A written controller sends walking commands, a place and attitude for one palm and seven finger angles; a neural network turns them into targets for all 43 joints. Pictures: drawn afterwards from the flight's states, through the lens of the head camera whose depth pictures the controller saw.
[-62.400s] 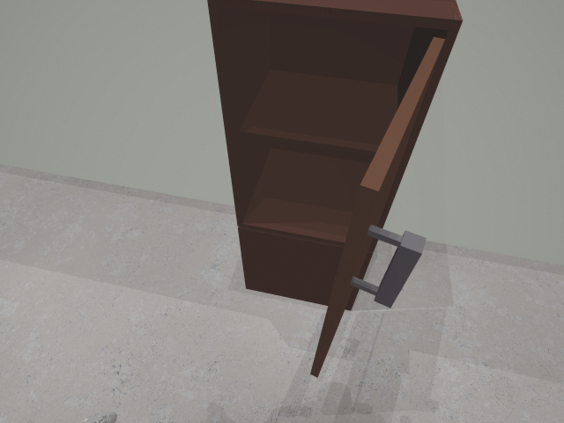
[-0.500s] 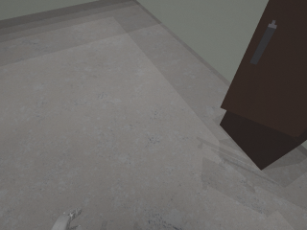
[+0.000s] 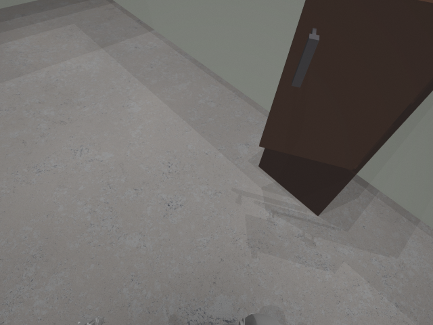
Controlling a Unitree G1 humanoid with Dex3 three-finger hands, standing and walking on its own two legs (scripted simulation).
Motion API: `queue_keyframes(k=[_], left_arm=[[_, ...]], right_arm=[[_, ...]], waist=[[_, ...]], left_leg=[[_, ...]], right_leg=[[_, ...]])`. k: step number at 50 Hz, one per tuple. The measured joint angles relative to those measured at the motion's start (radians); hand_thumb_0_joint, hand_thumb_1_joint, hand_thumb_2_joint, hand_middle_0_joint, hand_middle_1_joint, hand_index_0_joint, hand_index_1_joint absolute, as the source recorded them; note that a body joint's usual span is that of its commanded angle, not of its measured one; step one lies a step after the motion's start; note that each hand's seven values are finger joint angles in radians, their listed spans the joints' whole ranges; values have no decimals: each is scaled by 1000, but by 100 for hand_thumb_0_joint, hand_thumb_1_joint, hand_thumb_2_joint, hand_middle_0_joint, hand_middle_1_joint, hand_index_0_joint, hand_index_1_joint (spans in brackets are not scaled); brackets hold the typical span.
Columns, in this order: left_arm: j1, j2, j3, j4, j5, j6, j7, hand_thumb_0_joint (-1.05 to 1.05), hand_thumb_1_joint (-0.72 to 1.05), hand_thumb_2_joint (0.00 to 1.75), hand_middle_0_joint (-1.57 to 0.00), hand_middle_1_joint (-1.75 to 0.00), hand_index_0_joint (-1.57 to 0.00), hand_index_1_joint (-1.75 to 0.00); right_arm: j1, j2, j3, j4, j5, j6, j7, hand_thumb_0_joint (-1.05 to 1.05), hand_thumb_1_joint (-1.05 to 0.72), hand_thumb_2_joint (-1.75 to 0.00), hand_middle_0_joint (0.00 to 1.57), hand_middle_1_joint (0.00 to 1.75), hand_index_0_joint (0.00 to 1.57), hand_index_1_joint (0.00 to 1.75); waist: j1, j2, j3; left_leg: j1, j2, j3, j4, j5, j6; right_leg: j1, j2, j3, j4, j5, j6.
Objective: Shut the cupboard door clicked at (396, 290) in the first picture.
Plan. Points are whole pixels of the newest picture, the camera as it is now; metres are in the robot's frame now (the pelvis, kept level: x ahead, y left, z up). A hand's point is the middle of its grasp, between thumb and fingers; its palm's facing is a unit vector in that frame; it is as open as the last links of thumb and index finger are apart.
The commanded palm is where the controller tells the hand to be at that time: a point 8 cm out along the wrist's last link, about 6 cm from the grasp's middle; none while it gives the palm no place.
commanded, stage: turn to face it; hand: left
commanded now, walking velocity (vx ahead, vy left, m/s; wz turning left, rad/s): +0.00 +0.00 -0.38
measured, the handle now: (304, 58) +0.76 -0.18 +0.08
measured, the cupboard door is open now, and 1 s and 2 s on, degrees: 32 32 32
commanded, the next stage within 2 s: take the last steps up to it in 0.32 s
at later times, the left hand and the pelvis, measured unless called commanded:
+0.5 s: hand out of the picture +0.13 +0.14 -0.16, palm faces -0.17 -0.97 -0.19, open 7.4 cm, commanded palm none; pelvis +0.02 -0.02 +0.00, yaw -10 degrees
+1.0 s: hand (208, 249) +0.30 +0.03 -0.17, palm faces -0.40 -0.90 -0.19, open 7.4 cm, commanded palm none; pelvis +0.13 -0.11 -0.02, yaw -19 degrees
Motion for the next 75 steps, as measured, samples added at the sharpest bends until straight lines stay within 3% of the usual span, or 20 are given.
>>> queue_keyframes(k=[7, 10, 13, 17, 23, 27, 30, 33, 36, 46, 49, 51, 53, 56, 61, 66, 68, 70, 72, 75], left_arm=[[-31, -16, -12, -7, 1, -5, -2, 0, 91, 90, -19, -30, -19, -30], [-29, -22, -23, -14, 4, -29, 1, 0, 91, 90, -19, -30, -19, -30], [-29, -61, -38, 1, 4, -53, 18, 0, 91, 90, -19, -30, -20, -30], [-7, -88, -49, 18, 3, -53, 33, 0, 90, 89, -20, -30, -20, -30], [19, -96, -50, 45, 8, -51, 33, 0, 90, 89, -20, -30, -20, -30], [45, -86, -38, 62, 4, -44, 26, 0, 90, 89, -20, -30, -20, -30], [69, -69, -25, 73, 5, -24, 13, 0, 90, 89, -20, -30, -20, -30], [77, -47, -13, 87, 17, -15, -8, 0, 91, 89, -20, -30, -20, -30], [70, -33, -6, 85, 18, -22, -19, 1, 91, 90, -20, -30, -20, -30], [-23, -30, -19, 81, 12, -31, -34, 1, 91, 90, -19, -30, -19, -30], [-46, -33, -25, 71, 12, -59, -37, 0, 91, 90, -19, -30, -19, -30], [-62, -46, -24, 70, 9, -96, -22, 0, 91, 90, -19, -30, -19, -30], [-58, -68, -32, 72, 5, -113, -5, 0, 91, 90, -19, -30, -19, -30], [-23, -96, -45, 95, 4, -112, 17, 0, 91, 90, -19, -30, -20, -30], [35, -87, -40, 135, 5, -117, 37, -1, 94, 89, -20, -30, -20, -30], [85, -80, -47, 173, 3, -111, 34, -1, 93, 90, -20, -30, -20, -30], [111, -80, -48, 183, -3, -105, 34, 0, 92, 90, -20, -30, -20, -30], [120, -78, -50, 190, -5, -89, 37, 0, 92, 90, -20, -30, -20, -30], [110, -86, -56, 189, -5, -71, 43, 0, 92, 90, -20, -30, -20, -30], [76, -103, -62, 172, -9, -56, 48, 0, 91, 90, -19, -30, -20, -30]], right_arm=[[35, -14, -20, 46, 0, 13, 8, 0, -91, -90, 20, 30, 21, 30], [58, -30, -33, 67, 10, 24, 14, 0, -91, -90, 20, 30, 21, 30], [42, -60, -48, 101, 17, 56, 7, 0, -91, -90, 20, 30, 20, 30], [22, -63, -51, 117, 16, 59, 9, 1, -91, -90, 20, 30, 20, 30], [11, -30, -40, 107, 17, 45, 14, 0, -91, -90, 19, 30, 20, 30], [25, -7, -27, 99, 11, 18, 13, 0, -91, -90, 19, 30, 20, 30], [48, 9, -17, 93, -6, -11, 9, 0, -91, -90, 20, 30, 20, 30], [93, 25, -9, 97, -10, -24, 5, 0, -91, -90, 20, 30, 20, 30], [137, 31, -5, 117, -8, -37, -1, 0, -91, -90, 20, 30, 21, 30], [221, 17, -30, 191, -10, -37, 8, 0, -91, -90, 20, 30, 21, 30], [245, 7, -37, 215, -5, -28, 13, 0, -91, -90, 20, 30, 21, 30], [225, -1, -39, 240, 10, -11, 16, 0, -91, -90, 20, 30, 21, 30], [181, -9, -42, 249, 18, 6, 14, 1, -91, -90, 20, 30, 20, 30], [114, -14, -50, 221, 11, 5, 15, 1, -91, -90, 20, 30, 20, 30], [20, 3, -48, 150, 2, -9, 22, 1, -91, -90, 19, 30, 20, 30], [-51, 30, -31, 123, 3, -28, 26, 0, -91, -90, 19, 30, 20, 30], [-60, 38, -22, 119, -2, -45, 26, 0, -91, -90, 19, 30, 20, 30], [-63, 52, -10, 116, -7, -53, 18, 0, -91, -90, 19, 30, 20, 30], [-56, 55, 2, 115, -2, -47, 2, 0, -91, -90, 19, 30, 20, 30], [-51, 52, 7, 139, 7, -27, -15, 0, -91, -90, 20, 30, 20, 30]], waist=[[-25, 50, 7], [-29, 57, -8], [-38, 100, -5], [-39, 91, -15], [-28, 48, -32], [-19, 22, -51], [-29, 6, -69], [-36, -7, -78], [-33, -6, -71], [-73, 22, -21], [-82, 34, -19], [-71, 51, -1], [-62, 59, 8], [-56, 59, -5], [-49, 56, -38], [-22, 42, -42], [-15, 28, -44], [-9, -6, -40], [-5, -12, -33], [3, 3, -11]], left_leg=[[31, 47, 60, 16, -27, -26], [7, 60, 80, 107, -78, -48], [-92, 27, -28, 361, -234, -58], [-188, -18, -72, 544, -174, -71], [-164, -34, -76, 361, -137, -76], [-54, -40, -59, 92, -63, -65], [-39, -32, -47, 63, -26, -2], [14, -19, -25, 7, -29, -2], [82, -4, -7, -85, 0, -14], [213, 59, 64, -140, -58, -83], [213, 90, 63, -50, -133, -111], [121, 111, 8, 196, -212, -69], [-9, 74, -65, 477, -241, -35], [-153, 37, -70, 625, -162, -21], [-243, 14, -31, 443, -73, -32], [-176, -13, -2, 162, 6, -24], [-122, -30, 1, 76, 84, 13], [-109, -46, 18, 108, 37, 55], [-83, -55, 20, 93, 9, 62], [-38, -62, 4, 28, 30, 47]], right_leg=[[111, -25, -52, -301, 47, -16], [200, -25, -57, -513, 197, -64], [193, -7, -52, -487, 158, -89], [224, -5, -21, -568, 198, -82], [245, 1, 12, -626, 226, -80], [233, 12, 27, -579, 191, -68], [142, 26, 28, -347, 21, -74], [35, 14, 5, -90, 60, -65], [-31, -16, -9, -10, 146, -47], [-28, -75, -57, -352, 233, -42], [70, -53, -83, -505, 247, -70], [78, -35, -96, -475, 263, -88], [106, -27, -102, -472, 223, -97], [186, -15, -108, -569, 233, -102], [291, 18, -132, -686, 235, -118], [366, 51, -141, -679, 166, -119], [361, 49, -135, -591, 99, -113], [293, 27, -101, -388, 8, -99], [222, 14, -66, -236, -48, -73], [179, -21, -35, -261, -35, -42]])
